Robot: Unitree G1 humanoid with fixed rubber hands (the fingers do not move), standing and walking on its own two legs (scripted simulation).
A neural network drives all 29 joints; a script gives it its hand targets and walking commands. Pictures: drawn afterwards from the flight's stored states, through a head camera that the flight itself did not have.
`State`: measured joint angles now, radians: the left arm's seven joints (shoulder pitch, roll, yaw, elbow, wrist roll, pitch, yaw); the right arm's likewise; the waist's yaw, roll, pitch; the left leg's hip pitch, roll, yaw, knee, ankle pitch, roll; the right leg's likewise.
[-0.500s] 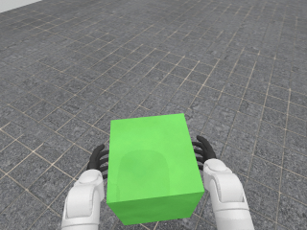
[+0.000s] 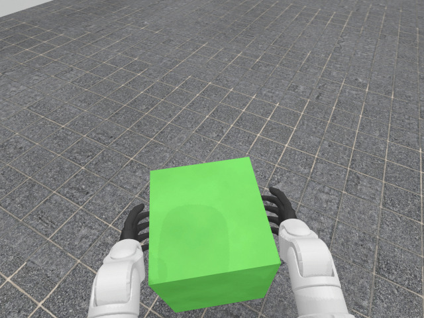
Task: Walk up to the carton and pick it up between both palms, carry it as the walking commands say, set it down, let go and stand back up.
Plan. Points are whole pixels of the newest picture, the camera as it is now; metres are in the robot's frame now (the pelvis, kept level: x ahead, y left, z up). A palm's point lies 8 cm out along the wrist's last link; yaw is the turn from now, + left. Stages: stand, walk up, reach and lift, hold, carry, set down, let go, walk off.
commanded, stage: carry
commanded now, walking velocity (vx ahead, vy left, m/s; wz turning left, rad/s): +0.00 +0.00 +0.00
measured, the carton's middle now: (210, 238) +0.30 +0.03 -0.05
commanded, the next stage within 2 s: none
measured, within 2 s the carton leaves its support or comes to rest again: neither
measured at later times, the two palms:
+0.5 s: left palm (153, 119) +0.64 +0.20 -0.01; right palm (251, 106) +0.69 -0.08 +0.02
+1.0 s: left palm (171, 54) +0.99 +0.19 +0.02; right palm (248, 48) +1.02 -0.09 +0.03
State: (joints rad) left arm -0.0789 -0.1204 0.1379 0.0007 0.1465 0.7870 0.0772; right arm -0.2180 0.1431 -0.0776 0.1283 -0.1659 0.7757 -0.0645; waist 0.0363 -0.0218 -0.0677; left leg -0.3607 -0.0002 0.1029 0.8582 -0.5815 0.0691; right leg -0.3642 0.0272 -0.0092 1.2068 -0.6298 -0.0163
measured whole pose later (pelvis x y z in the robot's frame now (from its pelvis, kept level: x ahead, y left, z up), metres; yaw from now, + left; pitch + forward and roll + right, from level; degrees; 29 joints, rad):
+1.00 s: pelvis +0.72 +0.03 +0.00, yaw +4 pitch +2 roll -1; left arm -0.17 -0.13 0.13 0.13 0.21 0.71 0.05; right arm -0.23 0.14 -0.16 0.14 -0.15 0.72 -0.07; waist 0.01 -0.01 -0.01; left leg -0.47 -0.01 -0.02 1.02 -0.56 0.01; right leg -0.30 0.02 -0.16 0.82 -0.56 -0.09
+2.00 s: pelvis +1.39 -0.01 -0.01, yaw +6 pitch +5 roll +2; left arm -0.18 -0.14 0.10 0.10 0.20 0.70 0.05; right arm -0.18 0.13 -0.14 0.04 -0.13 0.72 -0.08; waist 0.00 -0.03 -0.01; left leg -0.58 -0.06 0.02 1.54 -0.78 0.02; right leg -0.22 0.00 -0.14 0.82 -0.69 -0.09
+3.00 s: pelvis +2.06 +0.00 +0.01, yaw +2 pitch +3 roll -1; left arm -0.22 -0.15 0.11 0.18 0.17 0.74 0.06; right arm -0.17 0.13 -0.18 0.07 -0.16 0.73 -0.07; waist -0.06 0.08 -0.03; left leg -0.31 -0.01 0.10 0.86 -0.51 0.05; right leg -0.38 -0.01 -0.06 0.79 -0.46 -0.01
